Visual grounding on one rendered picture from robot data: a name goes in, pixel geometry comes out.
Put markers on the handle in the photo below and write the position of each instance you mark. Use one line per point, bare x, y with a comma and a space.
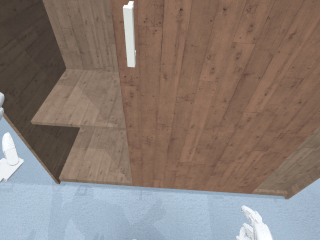
128, 16

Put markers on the robot left hand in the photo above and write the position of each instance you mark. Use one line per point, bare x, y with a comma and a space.
10, 164

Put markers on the robot right hand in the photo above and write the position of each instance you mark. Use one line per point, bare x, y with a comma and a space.
260, 231

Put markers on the wardrobe door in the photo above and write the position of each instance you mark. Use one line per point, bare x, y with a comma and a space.
222, 91
304, 160

